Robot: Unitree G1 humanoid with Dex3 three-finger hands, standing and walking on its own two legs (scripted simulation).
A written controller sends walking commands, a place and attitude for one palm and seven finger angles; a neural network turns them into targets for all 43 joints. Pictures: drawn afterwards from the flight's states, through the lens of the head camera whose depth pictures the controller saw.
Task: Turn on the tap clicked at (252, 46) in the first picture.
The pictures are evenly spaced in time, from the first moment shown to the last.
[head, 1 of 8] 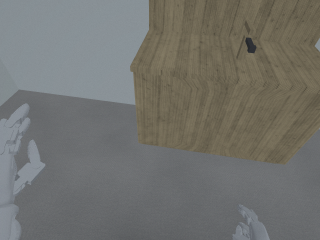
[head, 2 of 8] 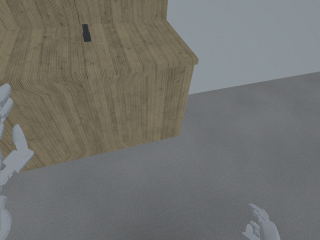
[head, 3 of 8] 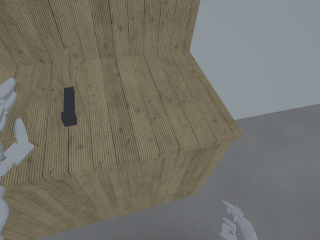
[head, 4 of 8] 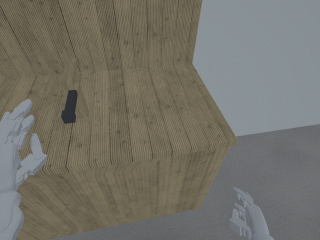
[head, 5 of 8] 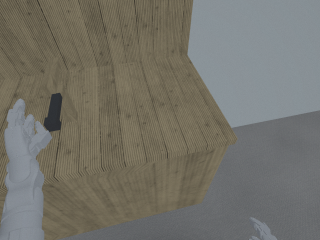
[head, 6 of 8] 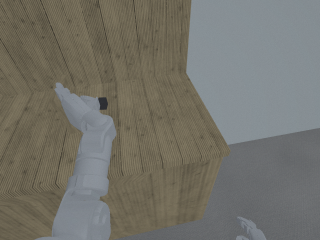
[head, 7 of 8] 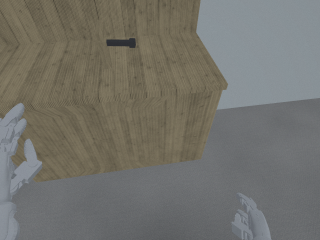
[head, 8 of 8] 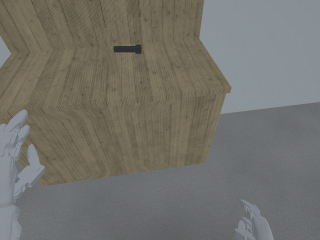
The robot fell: no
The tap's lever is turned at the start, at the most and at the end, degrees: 0 80 80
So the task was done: yes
